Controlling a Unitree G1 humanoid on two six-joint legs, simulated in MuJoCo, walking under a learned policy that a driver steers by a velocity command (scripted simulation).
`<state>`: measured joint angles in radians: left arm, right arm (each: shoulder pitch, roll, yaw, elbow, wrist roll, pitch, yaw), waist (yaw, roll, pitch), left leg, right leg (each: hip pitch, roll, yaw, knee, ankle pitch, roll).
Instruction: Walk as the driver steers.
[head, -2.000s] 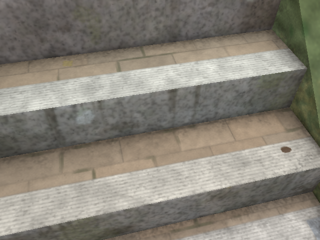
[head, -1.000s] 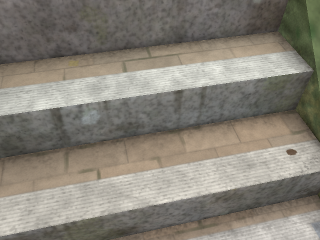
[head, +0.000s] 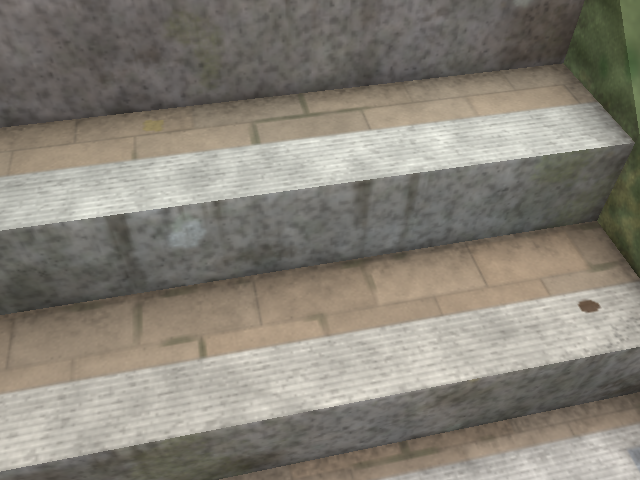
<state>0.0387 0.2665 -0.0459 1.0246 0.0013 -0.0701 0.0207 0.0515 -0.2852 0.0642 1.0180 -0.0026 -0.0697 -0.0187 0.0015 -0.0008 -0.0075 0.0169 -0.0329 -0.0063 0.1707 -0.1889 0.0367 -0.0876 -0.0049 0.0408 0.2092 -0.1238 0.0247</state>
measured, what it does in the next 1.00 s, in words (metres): stands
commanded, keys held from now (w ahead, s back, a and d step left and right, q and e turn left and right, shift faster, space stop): w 1.00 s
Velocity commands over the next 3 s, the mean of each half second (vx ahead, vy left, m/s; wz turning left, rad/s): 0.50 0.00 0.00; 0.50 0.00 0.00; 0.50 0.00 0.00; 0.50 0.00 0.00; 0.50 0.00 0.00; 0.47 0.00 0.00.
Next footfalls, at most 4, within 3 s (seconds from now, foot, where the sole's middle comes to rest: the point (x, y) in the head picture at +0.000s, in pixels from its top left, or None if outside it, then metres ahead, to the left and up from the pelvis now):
none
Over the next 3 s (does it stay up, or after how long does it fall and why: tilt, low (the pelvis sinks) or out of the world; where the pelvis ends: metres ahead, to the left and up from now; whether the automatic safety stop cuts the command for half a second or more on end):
stays up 0.00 0.00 0.00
